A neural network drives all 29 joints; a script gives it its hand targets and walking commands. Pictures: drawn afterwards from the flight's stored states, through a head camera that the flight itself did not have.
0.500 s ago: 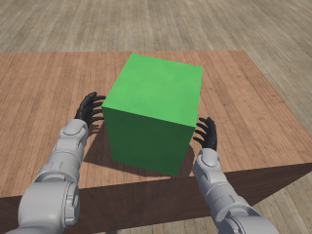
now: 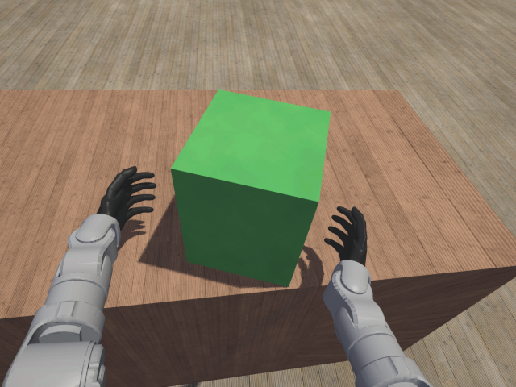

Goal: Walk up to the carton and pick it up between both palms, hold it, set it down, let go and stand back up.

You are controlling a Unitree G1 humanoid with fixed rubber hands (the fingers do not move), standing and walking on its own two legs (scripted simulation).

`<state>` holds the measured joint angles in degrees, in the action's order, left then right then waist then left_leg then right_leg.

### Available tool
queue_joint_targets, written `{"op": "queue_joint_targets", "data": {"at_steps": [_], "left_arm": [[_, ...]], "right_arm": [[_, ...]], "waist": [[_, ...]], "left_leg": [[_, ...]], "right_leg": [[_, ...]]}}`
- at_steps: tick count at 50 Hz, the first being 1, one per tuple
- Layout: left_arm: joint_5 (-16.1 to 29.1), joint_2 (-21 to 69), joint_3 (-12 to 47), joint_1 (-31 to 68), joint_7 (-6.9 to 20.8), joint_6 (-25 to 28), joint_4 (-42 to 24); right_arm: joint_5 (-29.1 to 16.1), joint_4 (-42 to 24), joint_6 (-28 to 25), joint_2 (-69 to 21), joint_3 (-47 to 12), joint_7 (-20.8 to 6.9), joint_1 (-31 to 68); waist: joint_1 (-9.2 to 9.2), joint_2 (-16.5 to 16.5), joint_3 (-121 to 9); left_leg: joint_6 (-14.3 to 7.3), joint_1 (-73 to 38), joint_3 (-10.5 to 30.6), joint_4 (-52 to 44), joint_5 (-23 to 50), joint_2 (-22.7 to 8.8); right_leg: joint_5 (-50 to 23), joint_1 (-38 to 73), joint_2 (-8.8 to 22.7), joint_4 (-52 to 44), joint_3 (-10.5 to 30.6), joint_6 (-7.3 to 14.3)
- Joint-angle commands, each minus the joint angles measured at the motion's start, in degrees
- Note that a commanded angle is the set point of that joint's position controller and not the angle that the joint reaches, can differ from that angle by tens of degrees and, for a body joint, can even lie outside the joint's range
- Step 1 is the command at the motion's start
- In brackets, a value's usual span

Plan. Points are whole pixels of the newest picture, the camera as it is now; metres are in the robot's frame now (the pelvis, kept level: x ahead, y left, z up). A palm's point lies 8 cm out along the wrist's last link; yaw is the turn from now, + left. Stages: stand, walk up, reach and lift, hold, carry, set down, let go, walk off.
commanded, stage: set down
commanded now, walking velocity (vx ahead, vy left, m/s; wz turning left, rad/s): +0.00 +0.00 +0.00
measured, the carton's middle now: (254, 191) +0.46 +0.01 +0.04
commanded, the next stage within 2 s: none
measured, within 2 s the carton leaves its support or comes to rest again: neither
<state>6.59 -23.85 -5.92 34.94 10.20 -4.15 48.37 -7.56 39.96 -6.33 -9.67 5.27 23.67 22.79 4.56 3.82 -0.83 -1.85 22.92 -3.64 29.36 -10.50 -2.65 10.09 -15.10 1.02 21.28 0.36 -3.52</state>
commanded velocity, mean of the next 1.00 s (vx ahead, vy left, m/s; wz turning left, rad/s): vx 0.00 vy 0.00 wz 0.00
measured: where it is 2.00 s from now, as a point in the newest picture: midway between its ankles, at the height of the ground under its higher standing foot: outside the picture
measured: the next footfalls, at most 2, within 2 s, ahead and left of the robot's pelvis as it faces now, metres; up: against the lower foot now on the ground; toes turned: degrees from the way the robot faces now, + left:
none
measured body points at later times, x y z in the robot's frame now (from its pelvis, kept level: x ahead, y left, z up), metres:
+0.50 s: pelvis +0.00 +0.00 +0.00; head +0.02 +0.05 +0.45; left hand +0.34 +0.25 +0.04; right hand +0.25 -0.16 +0.04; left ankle +0.05 +0.09 -0.74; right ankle +0.01 -0.17 -0.74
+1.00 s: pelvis +0.02 -0.01 +0.01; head +0.05 +0.03 +0.45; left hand +0.24 +0.27 +0.03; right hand +0.19 -0.17 +0.03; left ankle +0.05 +0.09 -0.74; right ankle +0.01 -0.16 -0.74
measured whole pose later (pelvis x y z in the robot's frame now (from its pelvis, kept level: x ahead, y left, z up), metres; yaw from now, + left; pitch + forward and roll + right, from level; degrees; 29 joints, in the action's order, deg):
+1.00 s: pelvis +0.02 -0.01 +0.01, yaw +0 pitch +1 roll -2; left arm 15.2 -32.3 -6.0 -18.5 12.1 -4.1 -1.7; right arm -11.4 -13.0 6.5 -6.7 -7.1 23.1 -29.1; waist -0.5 3.2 2.8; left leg -1.4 15.8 -4.1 26.2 -11.2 -2.7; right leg 11.1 -8.5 1.0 18.6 0.5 -1.5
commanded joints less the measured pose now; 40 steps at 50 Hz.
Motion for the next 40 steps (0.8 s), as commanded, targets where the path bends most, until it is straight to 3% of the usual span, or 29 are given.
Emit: {"op": "queue_joint_targets", "data": {"at_steps": [1, 4, 5, 8, 9, 10, 11, 17, 23, 24, 28, 34, 36, 40], "left_arm": [[4.3, -10.1, 1.1, 14.4, 0.4, 0.5, -18.7], [3.7, -10.8, 0.1, 10.7, 0.7, -1.2, -23.1], [3.8, -10.7, 0.1, 8.8, 0.8, -2.2, -23.2], [5.0, -11.5, -0.3, 7.4, 1.0, -2.9, -25.5], [4.8, -11.6, -1.1, 4.7, 1.0, -3.6, -27.6], [5.0, -12.0, -1.4, 3.9, 0.9, -4.2, -29.4], [4.5, -12.4, -2.2, 2.2, 0.9, -4.4, -31.2], [6.3, -13.8, -2.5, -4.5, 1.5, -5.7, -36.1], [7.1, -14.8, -3.2, -14.4, 2.0, -7.0, -42.9], [7.9, -15.3, -3.3, -17.4, 2.2, -6.8, -44.9], [8.4, -17.2, -5.3, -24.6, 2.6, -6.2, -48.9], [10.0, -17.4, -4.2, -36.2, 2.4, -3.0, -56.3], [10.3, -17.4, -4.0, -41.0, 2.3, -1.7, -60.2], [12.0, -18.8, -2.7, -45.1, 2.2, 1.4, -61.2]], "right_arm": [[-2.7, -22.2, -1.5, 6.6, -10.5, 1.4, 10.3], [-3.6, -24.6, -0.8, 7.4, -11.5, 1.6, 5.5], [-3.5, -25.1, -0.5, 7.4, -11.3, 1.8, 4.3], [-3.6, -30.9, 0.7, 6.9, -12.1, 1.9, 2.8], [-4.2, -31.6, 0.8, 6.6, -12.9, 2.1, 0.0], [-4.5, -33.1, 1.4, 6.9, -13.1, 2.0, -0.8], [-4.4, -34.3, 1.4, 6.9, -13.7, 2.1, -3.2], [-5.2, -42.0, 6.0, 7.0, -14.6, 1.9, -10.3], [-5.7, -50.4, 9.4, 6.8, -17.2, 2.0, -20.7], [-5.2, -54.1, 9.6, 6.8, -18.2, 2.2, -23.2], [-4.1, -61.8, 10.5, 5.9, -19.4, 2.2, -30.3], [-3.7, -67.1, 11.4, 3.7, -21.5, 1.0, -42.8], [-2.9, -69.5, 11.0, 4.7, -20.9, 0.4, -46.7], [-2.2, -68.8, 10.6, 3.9, -20.0, -0.4, -50.9]], "waist": [[-3.68, -10.9, -21.6], [-4.24, -13.0, -19.6], [-3.69, -12.2, -19.2], [-4.56, -11.1, -18.3], [-5.76, -11.4, -16.7], [-5.67, -11.0, -17.0], [-6.26, -12.2, -16.9], [-7.28, -10.6, -11.6], [-9.44, -11.9, -8.3], [-9.55, -10.1, -7.7], [-11.86, -9.7, -6.5], [-13.91, -10.6, -2.4], [-13.70, -10.7, -1.8], [-12.89, -11.9, -0.9]], "left_leg": [[4.1, -26.5, -1.5, -2.2, 13.1, 1.0], [5.0, -28.4, -1.4, -1.8, 15.5, 0.8], [4.7, -28.7, -1.7, -2.0, 15.1, 0.8], [4.1, -26.4, -2.3, -2.9, 10.9, 0.7], [4.0, -26.3, -2.2, -3.4, 10.4, 0.7], [4.2, -26.7, -2.2, -3.2, 12.0, 0.7], [4.3, -27.2, -2.6, -3.4, 12.1, 1.1], [3.4, -24.9, -2.7, -5.9, 5.8, 0.0], [3.0, -26.0, -3.4, -6.9, 4.7, 0.0], [2.7, -25.9, -3.0, -7.4, 4.3, -0.2], [2.1, -25.8, -3.4, -8.0, 3.1, -0.2], [1.9, -26.2, -2.7, -8.7, 2.3, -0.9], [1.8, -26.1, -1.8, -9.2, 2.4, -1.5], [1.2, -23.3, -0.7, -8.8, 1.0, -1.5]], "right_leg": [[-9.4, 6.9, -3.6, -2.0, -4.9, 1.9], [-9.0, 6.3, -3.8, -2.7, -5.1, 2.6], [-9.2, 6.7, -3.8, -3.0, -5.0, 2.4], [-6.0, 7.4, -3.3, -3.1, -4.8, 2.6], [-5.9, 7.6, -3.4, -3.1, -4.6, 2.4], [-6.6, 7.9, -3.4, -3.1, -4.6, 2.3], [-6.5, 8.3, -3.2, -3.2, -4.4, 2.5], [-0.5, 7.5, -2.6, -4.3, -4.0, 3.1], [1.3, 6.4, -1.9, -5.7, -3.2, 3.9], [1.6, 6.5, -1.8, -5.9, -2.9, 3.9], [3.1, 6.3, -0.9, -6.8, -2.0, 3.6], [4.2, 5.2, -0.9, -7.5, -1.9, 5.1], [3.9, 5.2, -1.2, -7.7, -1.6, 5.7], [3.8, 5.8, -0.8, -7.4, -1.2, 6.5]]}}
